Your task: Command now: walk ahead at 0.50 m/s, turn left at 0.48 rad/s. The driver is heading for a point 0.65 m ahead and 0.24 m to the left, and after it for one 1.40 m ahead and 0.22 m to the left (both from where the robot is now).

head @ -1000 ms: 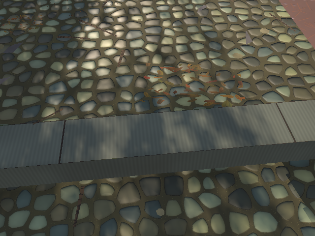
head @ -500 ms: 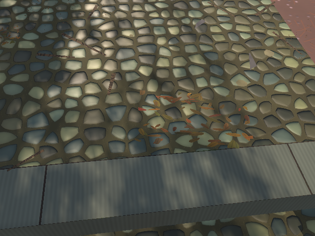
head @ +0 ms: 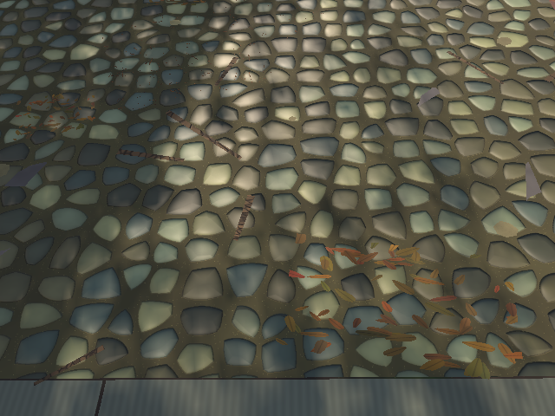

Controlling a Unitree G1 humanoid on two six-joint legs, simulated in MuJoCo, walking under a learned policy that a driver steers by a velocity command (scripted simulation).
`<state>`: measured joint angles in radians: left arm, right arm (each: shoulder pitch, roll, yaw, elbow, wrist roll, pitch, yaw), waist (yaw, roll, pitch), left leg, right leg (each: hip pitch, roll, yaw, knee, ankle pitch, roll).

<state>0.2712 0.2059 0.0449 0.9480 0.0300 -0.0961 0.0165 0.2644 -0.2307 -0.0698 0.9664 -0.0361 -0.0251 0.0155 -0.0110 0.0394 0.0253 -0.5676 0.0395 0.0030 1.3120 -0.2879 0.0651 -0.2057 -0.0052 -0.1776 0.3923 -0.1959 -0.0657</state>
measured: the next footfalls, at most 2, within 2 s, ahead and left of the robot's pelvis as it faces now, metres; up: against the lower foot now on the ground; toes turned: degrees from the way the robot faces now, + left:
left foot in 0.40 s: +0.42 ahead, +0.16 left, +0.16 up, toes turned +17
right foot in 0.94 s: +0.76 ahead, +0.23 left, +0.16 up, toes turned +29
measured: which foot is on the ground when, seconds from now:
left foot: up 0.00-0.38, down 0.40-0.94, up 0.96-1.00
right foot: down 0.00-0.40, up 0.42-0.92, down 0.94-1.00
